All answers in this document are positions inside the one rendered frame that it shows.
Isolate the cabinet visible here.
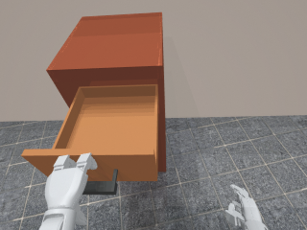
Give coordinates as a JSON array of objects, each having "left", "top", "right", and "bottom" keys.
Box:
[{"left": 46, "top": 12, "right": 167, "bottom": 173}]

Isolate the drawer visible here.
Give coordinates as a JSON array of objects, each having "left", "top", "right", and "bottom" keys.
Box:
[{"left": 21, "top": 84, "right": 159, "bottom": 181}]

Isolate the right robot forearm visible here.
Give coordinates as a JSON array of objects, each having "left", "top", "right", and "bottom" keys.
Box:
[{"left": 244, "top": 219, "right": 268, "bottom": 230}]

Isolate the robot right hand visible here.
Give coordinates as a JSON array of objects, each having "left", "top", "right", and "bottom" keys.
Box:
[{"left": 225, "top": 184, "right": 262, "bottom": 229}]

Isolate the robot left hand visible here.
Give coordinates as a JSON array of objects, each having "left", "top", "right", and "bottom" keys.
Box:
[{"left": 44, "top": 152, "right": 98, "bottom": 226}]

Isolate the left robot forearm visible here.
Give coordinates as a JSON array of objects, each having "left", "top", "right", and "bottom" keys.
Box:
[{"left": 38, "top": 207, "right": 77, "bottom": 230}]

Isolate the handle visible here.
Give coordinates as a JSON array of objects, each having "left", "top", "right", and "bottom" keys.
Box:
[{"left": 83, "top": 169, "right": 118, "bottom": 196}]

